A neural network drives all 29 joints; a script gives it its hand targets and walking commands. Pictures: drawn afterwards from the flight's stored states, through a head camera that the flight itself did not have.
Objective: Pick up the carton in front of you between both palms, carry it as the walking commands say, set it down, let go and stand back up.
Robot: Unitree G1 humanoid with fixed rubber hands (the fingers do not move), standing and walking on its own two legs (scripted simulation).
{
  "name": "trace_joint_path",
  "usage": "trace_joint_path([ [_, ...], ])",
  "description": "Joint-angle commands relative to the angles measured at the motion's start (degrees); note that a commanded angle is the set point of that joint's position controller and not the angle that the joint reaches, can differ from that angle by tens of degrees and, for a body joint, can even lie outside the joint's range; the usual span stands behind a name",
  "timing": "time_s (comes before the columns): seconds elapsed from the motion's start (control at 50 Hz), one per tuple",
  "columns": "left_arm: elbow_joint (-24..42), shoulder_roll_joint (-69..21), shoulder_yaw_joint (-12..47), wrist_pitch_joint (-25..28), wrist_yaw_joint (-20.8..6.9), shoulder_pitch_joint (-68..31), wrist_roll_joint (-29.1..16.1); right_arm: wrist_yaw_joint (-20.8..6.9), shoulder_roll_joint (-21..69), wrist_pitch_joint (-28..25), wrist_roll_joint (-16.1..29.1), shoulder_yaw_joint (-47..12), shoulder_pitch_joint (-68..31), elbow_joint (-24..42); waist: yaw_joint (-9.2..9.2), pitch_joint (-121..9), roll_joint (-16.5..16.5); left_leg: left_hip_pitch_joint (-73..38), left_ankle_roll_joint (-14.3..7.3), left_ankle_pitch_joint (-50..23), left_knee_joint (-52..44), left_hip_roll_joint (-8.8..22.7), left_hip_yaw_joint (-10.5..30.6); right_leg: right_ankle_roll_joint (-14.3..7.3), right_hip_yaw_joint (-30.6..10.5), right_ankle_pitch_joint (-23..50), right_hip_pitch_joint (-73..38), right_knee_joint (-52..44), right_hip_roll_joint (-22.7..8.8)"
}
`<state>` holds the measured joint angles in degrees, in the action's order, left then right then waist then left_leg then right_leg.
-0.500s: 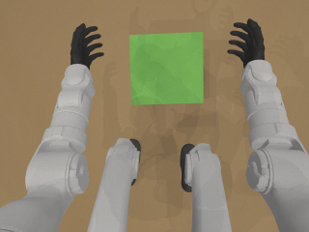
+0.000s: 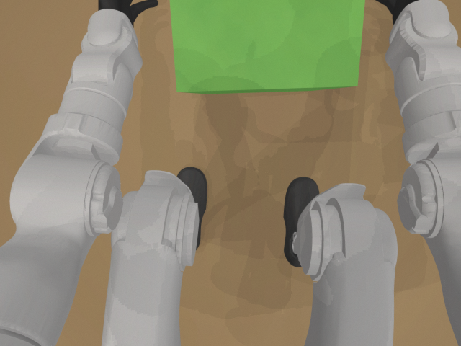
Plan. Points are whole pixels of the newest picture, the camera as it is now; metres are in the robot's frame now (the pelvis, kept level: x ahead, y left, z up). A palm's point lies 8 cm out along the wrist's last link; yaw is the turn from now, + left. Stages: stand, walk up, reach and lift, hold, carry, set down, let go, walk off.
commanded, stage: reach and lift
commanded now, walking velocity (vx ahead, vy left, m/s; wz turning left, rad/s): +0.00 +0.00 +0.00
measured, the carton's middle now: (260, 21) +0.53 -0.01 -0.25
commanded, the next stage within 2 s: none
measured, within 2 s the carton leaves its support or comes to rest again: leaves its support in 0.80 s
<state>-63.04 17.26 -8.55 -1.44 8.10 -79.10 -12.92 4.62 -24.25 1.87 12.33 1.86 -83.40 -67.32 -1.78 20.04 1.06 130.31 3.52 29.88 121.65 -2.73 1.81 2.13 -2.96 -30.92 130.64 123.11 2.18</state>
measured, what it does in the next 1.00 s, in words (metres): stands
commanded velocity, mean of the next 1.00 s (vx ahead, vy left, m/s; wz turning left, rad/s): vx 0.00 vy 0.00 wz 0.00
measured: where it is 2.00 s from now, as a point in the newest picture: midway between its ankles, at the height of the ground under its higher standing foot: (242, 230)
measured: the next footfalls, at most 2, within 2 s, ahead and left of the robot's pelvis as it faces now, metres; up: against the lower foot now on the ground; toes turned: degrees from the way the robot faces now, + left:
none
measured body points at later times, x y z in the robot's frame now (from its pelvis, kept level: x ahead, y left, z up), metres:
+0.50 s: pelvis +0.00 +0.00 -0.01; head +0.37 -0.02 +0.24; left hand +0.54 +0.16 -0.19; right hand +0.56 -0.16 -0.20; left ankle +0.13 +0.13 -0.34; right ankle +0.12 -0.13 -0.34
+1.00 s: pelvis +0.01 +0.00 +0.00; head +0.33 -0.02 +0.31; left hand +0.54 +0.15 -0.12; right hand +0.55 -0.16 -0.13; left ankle +0.13 +0.13 -0.34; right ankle +0.12 -0.13 -0.34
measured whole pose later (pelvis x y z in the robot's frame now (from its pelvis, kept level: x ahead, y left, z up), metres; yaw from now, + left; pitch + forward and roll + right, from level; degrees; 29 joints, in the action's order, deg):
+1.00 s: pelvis +0.01 +0.00 +0.00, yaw +0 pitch +40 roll +1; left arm -45.2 6.7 -17.6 -11.3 10.5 -66.6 -5.6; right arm 8.1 -13.2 13.0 4.6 7.6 -71.3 -51.0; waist -1.3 6.4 1.9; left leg 130.6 5.7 32.2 123.2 -5.8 3.9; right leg 3.3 -3.6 -32.9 130.9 124.4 4.5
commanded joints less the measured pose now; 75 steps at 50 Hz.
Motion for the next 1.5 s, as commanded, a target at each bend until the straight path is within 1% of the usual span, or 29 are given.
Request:
trace_joint_path([
  [0.0, 6.7, 7.9, 0.4, 2.1, 0.6, -15.0, -1.0, 0.4, -8.1, -2.0, 0.9, -0.4, -17.6, 7.7, -0.66, -73.6, -3.8, -33.8, -0.1, -16.3, -6.8, 1.1, -4.9, -0.2, 3.3, 15.9, -35.7, -7.7, -1.5],
  [0.06, 6.8, 5.8, 1.7, 2.3, 0.9, -12.5, -2.2, 0.3, -7.5, -2.2, 1.4, -1.6, -15.9, 8.2, -0.36, -75.8, -4.2, -35.5, -0.1, -20.4, -5.5, 0.5, -5.0, -0.3, 3.5, 20.2, -38.0, -6.4, -1.1],
  [0.12, 5.8, 4.7, 2.3, 2.2, 0.9, -9.2, -2.6, 0.4, -5.9, -2.1, 1.5, -2.0, -12.6, 7.1, -0.07, -76.3, -4.9, -35.2, -0.1, -21.2, -5.1, 0.1, -5.2, -0.2, 3.7, 21.8, -39.1, -6.2, -1.1],
  [0.18, 4.5, 4.4, 1.2, 2.3, 0.8, -7.5, -1.5, 0.2, -4.4, -1.8, 0.4, -0.9, -10.0, 4.9, -0.31, -70.9, -4.5, -31.9, 0.0, -18.4, -5.5, 0.0, -5.1, -0.2, 3.4, 19.1, -35.2, -6.8, -1.1],
  [0.24, 5.0, 4.2, 0.5, 2.6, 0.7, -7.9, -0.7, 0.1, -3.8, -2.0, -0.1, -0.4, -10.0, 4.8, -0.37, -68.9, -3.7, -31.0, -0.1, -17.4, -5.8, 0.1, -5.0, -0.3, 3.1, 17.4, -32.9, -7.3, -0.9],
  [0.36, 5.4, 2.8, 2.1, 2.5, 0.8, -10.7, -1.5, 0.4, -3.1, -2.2, 0.5, -1.7, -13.0, 5.6, 0.02, -68.6, -3.5, -31.0, -0.1, -15.3, -6.3, 0.0, -4.9, -0.6, 3.1, 14.8, -32.6, -8.2, -0.8],
  [0.44, 5.3, -2.3, 5.0, 2.5, 0.8, -14.5, -3.2, 0.3, 1.6, -2.2, 1.6, -4.5, -16.8, 5.6, 0.32, -68.8, -4.1, -31.3, -0.4, -13.8, -6.8, -0.8, -5.0, -0.9, 3.1, 13.7, -33.8, -8.7, -0.2],
  [0.5, 2.9, -3.4, 3.5, 2.6, 1.2, -14.4, -1.4, 0.9, 3.1, -2.3, -0.6, -3.4, -17.2, 4.4, 0.49, -67.1, -4.1, -31.7, -0.3, -12.9, -7.2, -1.3, -5.0, -0.9, 3.2, 12.7, -33.4, -9.3, 0.3],
  [0.52, 2.6, -5.1, 3.2, 2.6, 1.2, -14.6, -0.5, 0.7, 5.6, -2.2, -0.9, -3.8, -17.7, 4.5, -0.1, -66.7, -4.1, -32.4, -0.5, -13.1, -7.4, -1.6, -5.0, -0.8, 3.4, 12.4, -33.2, -9.4, 0.5],
  [0.54, 4.4, -13.3, 6.2, 2.6, -0.3, -18.7, -0.9, -0.6, 14.5, -2.2, -0.2, -6.7, -21.1, 5.9, -0.17, -67.1, -4.3, -32.0, -0.8, -13.5, -7.3, -2.2, -5.0, -1.0, 3.4, 12.8, -33.5, -9.4, 1.0],
  [0.56, 4.2, -20.2, 7.3, 2.4, -1.8, -22.1, -0.4, -2.1, 22.0, -2.0, -0.3, -8.2, -24.0, 5.2, -0.05, -66.8, -4.5, -31.2, -0.9, -13.7, -7.0, -2.6, -5.1, -1.0, 3.5, 13.4, -33.2, -9.1, 1.4],
  [0.6, 5.9, -36.6, 9.9, 1.1, -6.1, -29.8, 1.8, -6.3, 38.9, -0.9, -1.5, -10.6, -29.9, 5.7, 0.1, -65.3, -3.6, -30.1, -1.2, -13.2, -6.1, -3.6, -5.2, -1.2, 3.8, 12.9, -30.9, -8.4, 2.8],
  [0.64, 7.5, -46.2, 8.9, -0.8, -9.7, -32.4, 4.6, -9.7, 48.7, 0.5, -3.3, -9.3, -30.7, 6.7, 0.4, -63.3, -3.1, -28.7, -1.3, -12.1, -5.5, -4.6, -5.8, -1.5, 4.3, 12.0, -29.3, -8.0, 3.6],
  [0.68, 9.2, -51.2, 8.4, -2.3, -12.0, -32.6, 5.9, -11.8, 53.7, 1.7, -4.7, -8.1, -29.9, 8.4, 0.55, -63.0, -3.0, -28.3, -1.5, -12.8, -5.0, -5.2, -6.5, -1.7, 5.1, 12.7, -28.5, -7.5, 4.2],
  [0.74, 12.9, -57.2, 9.8, -3.6, -13.9, -32.9, 4.8, -13.3, 59.2, 2.7, -3.8, -8.6, -30.0, 13.3, 0.87, -69.0, -2.9, -30.6, -1.6, -17.6, -4.2, -5.7, -7.1, -1.8, 6.1, 17.3, -30.2, -6.5, 4.6],
  [0.8, 17.5, -63.0, 12.8, -4.9, -14.2, -32.3, 2.4, -13.4, 64.0, 3.4, -1.6, -11.8, -31.3, 20.5, 1.31, -81.0, -3.2, -35.2, -1.3, -23.5, -3.8, -6.0, -7.5, -1.7, 6.9, 23.8, -36.5, -5.7, 4.8],
  [0.86, 22.9, -67.6, 16.0, -6.9, -14.2, -31.4, 1.1, -12.7, 68.5, 5.0, -0.9, -15.0, -31.7, 28.4, 1.66, -95.1, -4.4, -39.0, -0.8, -27.1, -4.3, -6.5, -7.9, -1.5, 7.5, 29.2, -45.5, -6.1, 5.3],
  [0.88, 24.7, -68.7, 17.0, -7.7, -14.2, -31.3, 1.1, -12.5, 69.8, 5.9, -1.1, -15.6, -31.2, 30.6, 1.88, -99.2, -4.8, -39.9, -0.7, -27.3, -4.8, -6.6, -8.0, -1.4, 7.8, 30.2, -47.9, -6.6, 5.5],
  [0.9, 26.9, -69.6, 18.1, -8.5, -14.1, -30.9, 1.4, -12.1, 71.6, 6.7, -1.4, -16.4, -30.3, 32.6, 1.52, -102.5, -5.0, -40.5, -0.6, -27.0, -5.5, -6.9, -8.4, -1.2, 7.9, 30.3, -49.5, -7.2, 5.8],
  [0.92, 29.1, -70.1, 18.9, -9.2, -14.0, -30.5, 1.8, -11.9, 73.1, 7.8, -2.0, -16.8, -28.8, 34.0, 1.59, -104.7, -5.2, -40.9, -0.6, -26.3, -6.3, -7.1, -8.5, -0.9, 8.0, 30.0, -50.6, -8.1, 6.0],
  [0.96, 31.9, -70.9, 19.8, -10.7, -14.1, -29.4, 3.2, -12.0, 75.6, 9.9, -3.4, -16.8, -25.4, 34.6, 1.23, -104.6, -5.1, -40.7, -0.6, -23.2, -8.2, -7.4, -8.9, -0.5, 8.1, 26.8, -49.8, -10.4, 6.6],
  [0.98, 32.0, -71.2, 19.6, -11.6, -14.3, -28.4, 4.2, -12.1, 76.8, 11.0, -4.3, -16.4, -23.6, 33.7, 0.97, -102.4, -5.0, -39.9, -0.7, -20.8, -9.5, -7.5, -9.0, -0.4, 8.2, 24.0, -48.3, -11.9, 6.8],
  [1.02, 29.3, -71.6, 17.7, -13.3, -14.9, -26.0, 6.8, -12.8, 78.6, 13.0, -6.5, -14.2, -20.1, 29.8, 0.39, -93.4, -4.8, -36.0, -0.9, -14.1, -12.7, -7.4, -9.0, -0.5, 8.2, 16.5, -43.5, -15.5, 7.0],
  [1.06, 24.9, -72.1, 13.6, -14.8, -15.6, -23.8, 10.4, -13.6, 79.5, 14.5, -9.7, -10.2, -17.9, 24.6, -0.14, -84.0, -4.7, -32.2, -1.2, -7.8, -15.8, -7.4, -9.0, -0.8, 8.1, 9.4, -38.6, -18.9, 7.2],
  [1.12, 20.6, -72.3, 8.4, -16.2, -16.6, -22.7, 14.5, -14.6, 79.5, 15.5, -13.6, -4.6, -17.1, 20.0, -0.46, -77.5, -4.1, -30.9, -1.8, -3.2, -19.8, -7.4, -8.6, -1.2, 7.7, 4.1, -36.2, -22.6, 7.3],
  [1.22, 18.2, -74.0, 5.1, -16.7, -17.5, -22.2, 17.6, -15.3, 79.0, 15.6, -17.4, 0.6, -17.1, 18.0, 0.46, -79.0, -3.0, -34.6, -1.9, -2.9, -25.1, -7.4, -7.7, -1.6, 7.7, 3.7, -38.5, -27.3, 7.4],
  [1.3, 18.3, -75.9, 5.4, -17.3, -18.0, -20.4, 18.1, -15.8, 79.9, 16.0, -18.3, 1.0, -15.7, 18.9, 1.13, -82.7, -2.1, -39.3, -1.6, -4.2, -28.6, -7.5, -7.4, -1.6, 7.7, 4.9, -42.4, -30.7, 7.4],
  [1.38, 19.8, -78.4, 8.0, -18.0, -18.3, -17.2, 17.3, -16.3, 82.1, 16.6, -17.1, -2.0, -13.3, 21.7, 1.14, -86.8, -1.9, -44.7, -1.3, -7.2, -31.6, -7.6, -7.3, -1.3, 7.8, 7.8, -47.3, -33.4, 7.6],
  [1.48, 23.2, -81.0, 13.3, -18.5, -18.4, -12.8, 15.1, -16.7, 84.9, 17.1, -14.4, -7.5, -9.7, 26.2, 1.05, -90.0, -1.9, -51.8, -1.0, -11.4, -35.1, -7.8, -6.6, -0.8, 7.4, 12.2, -53.1, -36.6, 7.8],
])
